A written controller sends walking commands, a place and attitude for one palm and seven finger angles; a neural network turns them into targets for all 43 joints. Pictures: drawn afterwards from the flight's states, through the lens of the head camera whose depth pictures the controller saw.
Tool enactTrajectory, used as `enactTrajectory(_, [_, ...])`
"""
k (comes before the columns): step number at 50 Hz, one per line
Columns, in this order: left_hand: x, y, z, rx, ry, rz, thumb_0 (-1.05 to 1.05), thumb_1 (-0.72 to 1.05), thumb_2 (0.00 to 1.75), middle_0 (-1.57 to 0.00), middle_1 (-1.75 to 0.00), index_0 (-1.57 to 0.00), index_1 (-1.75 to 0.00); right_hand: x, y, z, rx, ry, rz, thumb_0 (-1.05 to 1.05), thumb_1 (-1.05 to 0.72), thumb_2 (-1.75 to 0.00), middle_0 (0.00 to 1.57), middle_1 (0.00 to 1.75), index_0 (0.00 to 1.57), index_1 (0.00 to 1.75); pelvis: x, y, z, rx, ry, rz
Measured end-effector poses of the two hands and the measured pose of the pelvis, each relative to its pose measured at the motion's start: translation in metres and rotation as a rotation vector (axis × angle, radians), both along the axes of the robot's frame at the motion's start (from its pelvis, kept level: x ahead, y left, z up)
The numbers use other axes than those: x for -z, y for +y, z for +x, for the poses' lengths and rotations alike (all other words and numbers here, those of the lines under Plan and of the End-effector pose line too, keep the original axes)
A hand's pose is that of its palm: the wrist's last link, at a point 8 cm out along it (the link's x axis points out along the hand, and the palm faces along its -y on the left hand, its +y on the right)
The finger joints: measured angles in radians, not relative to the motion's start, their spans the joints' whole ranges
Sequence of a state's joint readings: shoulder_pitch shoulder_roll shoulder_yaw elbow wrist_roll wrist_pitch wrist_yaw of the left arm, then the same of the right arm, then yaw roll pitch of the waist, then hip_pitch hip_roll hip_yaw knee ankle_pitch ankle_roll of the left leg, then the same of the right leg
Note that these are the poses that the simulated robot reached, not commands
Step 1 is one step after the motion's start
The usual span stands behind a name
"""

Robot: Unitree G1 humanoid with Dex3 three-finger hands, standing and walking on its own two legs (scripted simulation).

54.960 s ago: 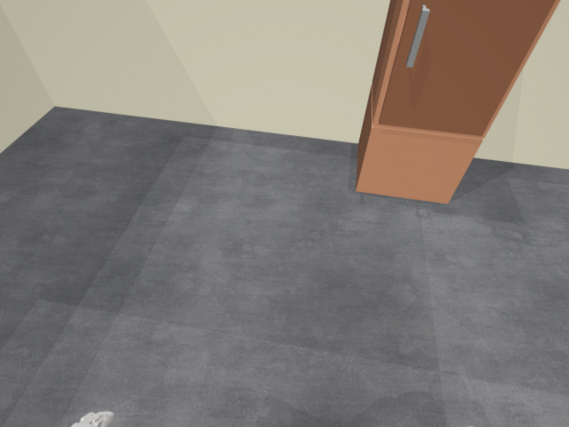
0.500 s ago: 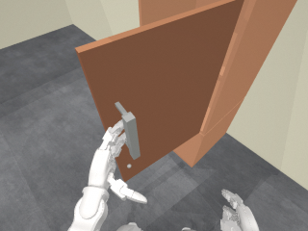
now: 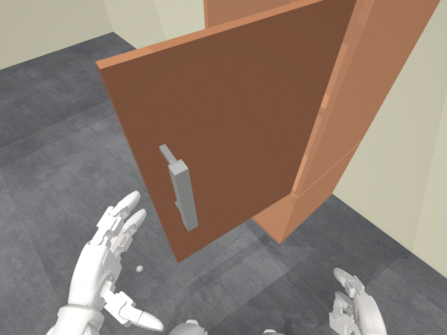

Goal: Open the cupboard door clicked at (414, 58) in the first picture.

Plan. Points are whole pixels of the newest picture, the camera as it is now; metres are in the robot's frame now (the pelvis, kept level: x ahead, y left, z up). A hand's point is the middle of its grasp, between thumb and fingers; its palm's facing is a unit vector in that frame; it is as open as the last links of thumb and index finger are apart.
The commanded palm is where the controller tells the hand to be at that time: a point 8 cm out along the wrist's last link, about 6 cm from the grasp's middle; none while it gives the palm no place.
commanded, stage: slide the hand sideways off the handle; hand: left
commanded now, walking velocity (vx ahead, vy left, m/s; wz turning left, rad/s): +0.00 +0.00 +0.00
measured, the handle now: (179, 191) +0.34 +0.10 +0.09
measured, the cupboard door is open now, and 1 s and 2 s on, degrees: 82 82 82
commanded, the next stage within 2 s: draw the hand back to the body in 0.06 s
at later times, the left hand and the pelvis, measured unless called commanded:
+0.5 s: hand (97, 266) +0.20 +0.18 +0.11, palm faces -0.06 -1.00 -0.06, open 16.3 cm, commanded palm +0.17 +0.24 +0.13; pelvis +0.00 +0.02 +0.02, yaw +0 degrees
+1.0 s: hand (25, 242) +0.21 +0.26 +0.16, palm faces +0.30 -0.89 -0.34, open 13.4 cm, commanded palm +0.17 +0.30 +0.20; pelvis +0.01 +0.03 +0.06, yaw -1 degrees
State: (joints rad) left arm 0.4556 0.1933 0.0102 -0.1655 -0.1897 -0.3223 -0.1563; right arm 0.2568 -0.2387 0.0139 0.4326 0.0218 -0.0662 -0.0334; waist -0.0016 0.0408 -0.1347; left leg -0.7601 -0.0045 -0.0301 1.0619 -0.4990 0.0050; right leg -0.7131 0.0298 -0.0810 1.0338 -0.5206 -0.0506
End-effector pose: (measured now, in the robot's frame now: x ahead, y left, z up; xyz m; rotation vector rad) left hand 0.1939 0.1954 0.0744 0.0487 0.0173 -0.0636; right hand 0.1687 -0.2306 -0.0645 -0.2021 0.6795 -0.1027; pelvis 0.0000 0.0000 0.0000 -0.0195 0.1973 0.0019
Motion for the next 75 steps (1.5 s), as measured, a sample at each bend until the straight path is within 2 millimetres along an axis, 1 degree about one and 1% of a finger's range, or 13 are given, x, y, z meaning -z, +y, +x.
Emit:
enactTrajectory(5, [0.0, 0.012, -0.002, -0.007, -0.001, -0.007, -0.01, -0.5, 0.3, -0.16, -0.3, -0.15, -0.31, 0.0, -0.004, -0.004, 0.019, 0.003, -0.01, 0.01, -0.9, -0.9, 0.2, 0.3, 0.21, 0.3, 0.001, -0.001, -0.001, -0.001, 0.0, -0.004])
enactTrajectory(12, [-0.004, 0.016, -0.002, 0.02, -0.009, -0.02, -0.01, -0.5, 0.3, -0.15, -0.3, -0.15, -0.3, -0.002, -0.001, -0.009, 0.029, -0.004, -0.017, 0.01, -0.9, -0.9, 0.2, 0.3, 0.21, 0.3, 0.0, 0.004, -0.003, -0.001, -0.005, -0.011])
enactTrajectory(21, [-0.033, 0.034, -0.008, -0.002, -0.035, 0.004, -0.01, -0.5, 0.3, -0.16, -0.3, -0.15, -0.31, -0.016, 0.016, -0.009, 0.038, -0.041, 0.012, 0.01, -0.9, -0.9, 0.2, 0.3, 0.21, 0.3, -0.011, 0.013, -0.001, 0.002, -0.043, -0.018])
enactTrajectory(34, [-0.061, 0.062, -0.019, -0.024, -0.043, 0.023, -0.01, -0.47, 0.32, -0.16, -0.3, -0.15, -0.31, -0.039, 0.035, 0.005, -0.005, -0.121, 0.014, 0.01, -0.9, -0.9, 0.21, 0.3, 0.21, 0.3, -0.023, 0.025, 0.001, -0.006, -0.094, -0.027])
enactTrajectory(35, [-0.065, 0.064, -0.018, -0.043, -0.041, 0.061, -0.01, -0.45, 0.32, -0.16, -0.3, -0.16, -0.31, -0.041, 0.036, 0.006, -0.006, -0.123, 0.009, 0.01, -0.9, -0.9, 0.21, 0.3, 0.21, 0.3, -0.025, 0.025, 0.002, -0.003, -0.099, -0.026])
enactTrajectory(37, [-0.073, 0.068, -0.019, -0.116, -0.033, 0.133, -0.01, -0.41, 0.34, -0.16, -0.3, -0.16, -0.31, -0.045, 0.038, 0.007, 0.001, -0.118, 0.001, 0.01, -0.9, -0.9, 0.21, 0.3, 0.21, 0.3, -0.029, 0.026, 0.003, 0.004, -0.112, -0.023])
enactTrajectory(41, [-0.082, 0.078, -0.024, -0.25, 0.0, 0.213, -0.01, -0.31, 0.38, -0.17, -0.3, -0.16, -0.31, -0.051, 0.042, 0.007, 0.014, -0.093, -0.001, 0.01, -0.9, -0.9, 0.21, 0.3, 0.21, 0.3, -0.039, 0.029, 0.006, 0.011, -0.136, -0.018])
enactTrajectory(47, [-0.097, 0.094, -0.025, -0.351, 0.013, 0.284, -0.01, -0.12, 0.46, -0.17, -0.3, -0.17, -0.31, -0.053, 0.046, 0.007, 0.004, -0.048, -0.008, 0.01, -0.9, -0.9, 0.21, 0.3, 0.21, 0.3, -0.051, 0.032, 0.012, 0.012, -0.175, -0.012])
enactTrajectory(51, [-0.11, 0.103, -0.021, -0.389, -0.009, 0.312, 0.0, 0.01, 0.52, -0.18, -0.3, -0.18, -0.31, -0.054, 0.047, 0.009, -0.001, -0.029, -0.008, 0.01, -0.9, -0.9, 0.21, 0.3, 0.21, 0.3, -0.058, 0.033, 0.016, 0.015, -0.197, -0.008])
enactTrajectory(59, [-0.137, 0.113, -0.012, -0.421, -0.08, 0.356, 0.0, 0.29, 0.64, -0.19, -0.3, -0.19, -0.31, -0.06, 0.044, 0.02, -0.005, -0.031, 0.0, 0.01, -0.9, -0.9, 0.21, 0.3, 0.21, 0.3, -0.066, 0.032, 0.024, 0.026, -0.221, -0.001])
enactTrajectory(69, [-0.165, 0.125, -0.01, -0.487, -0.154, 0.408, 0.01, 0.63, 0.79, -0.2, -0.3, -0.2, -0.31, -0.064, 0.034, 0.032, -0.011, -0.033, 0.001, 0.01, -0.9, -0.9, 0.21, 0.3, 0.21, 0.3, -0.07, 0.025, 0.03, 0.029, -0.234, 0.003])
enactTrajectory(72, [-0.17, 0.127, -0.011, -0.505, -0.172, 0.415, 0.01, 0.73, 0.83, -0.21, -0.3, -0.2, -0.31, -0.064, 0.031, 0.034, -0.013, -0.031, 0.004, 0.01, -0.9, -0.9, 0.21, 0.3, 0.21, 0.3, -0.071, 0.023, 0.03, 0.029, -0.237, 0.004])
enactTrajectory(75, [-0.169, 0.124, -0.012, -0.509, -0.165, 0.407, 0.01, 0.8, 0.86, -0.21, -0.3, -0.21, -0.31, -0.064, 0.028, 0.034, -0.012, -0.028, 0.007, 0.01, -0.9, -0.9, 0.21, 0.3, 0.21, 0.3, -0.072, 0.021, 0.03, 0.029, -0.239, 0.005])
